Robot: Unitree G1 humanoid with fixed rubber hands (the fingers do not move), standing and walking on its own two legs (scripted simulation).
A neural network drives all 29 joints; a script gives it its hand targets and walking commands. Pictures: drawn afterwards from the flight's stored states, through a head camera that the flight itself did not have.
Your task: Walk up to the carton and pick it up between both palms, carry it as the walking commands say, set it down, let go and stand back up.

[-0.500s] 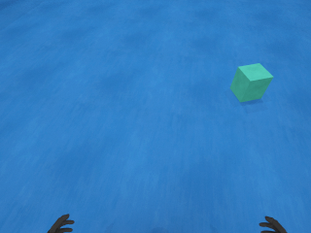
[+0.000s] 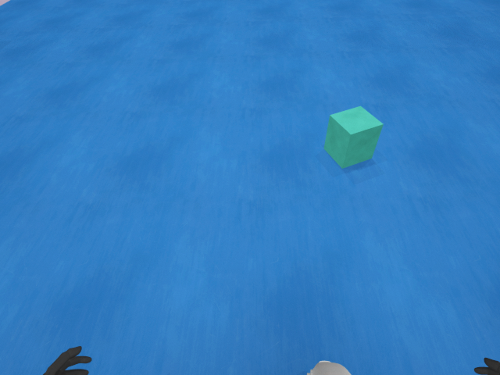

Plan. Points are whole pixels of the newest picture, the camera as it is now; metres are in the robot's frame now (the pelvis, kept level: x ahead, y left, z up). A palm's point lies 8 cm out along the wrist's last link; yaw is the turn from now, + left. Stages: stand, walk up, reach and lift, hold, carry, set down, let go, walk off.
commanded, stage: walk up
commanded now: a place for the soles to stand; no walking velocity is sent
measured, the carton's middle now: (351, 137) +1.44 -0.53 -0.65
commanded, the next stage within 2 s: none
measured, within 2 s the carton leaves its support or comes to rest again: neither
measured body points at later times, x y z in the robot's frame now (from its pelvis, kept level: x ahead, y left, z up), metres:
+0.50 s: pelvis +0.15 -0.05 +0.00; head +0.15 -0.02 +0.45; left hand +0.34 +0.24 -0.11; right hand +0.10 -0.41 -0.07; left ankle +0.19 +0.04 -0.74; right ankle +0.18 -0.22 -0.67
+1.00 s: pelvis +0.34 -0.15 -0.01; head +0.36 -0.15 +0.44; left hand +0.55 +0.13 -0.10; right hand +0.30 -0.48 -0.11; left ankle +0.48 -0.05 -0.71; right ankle +0.31 -0.26 -0.74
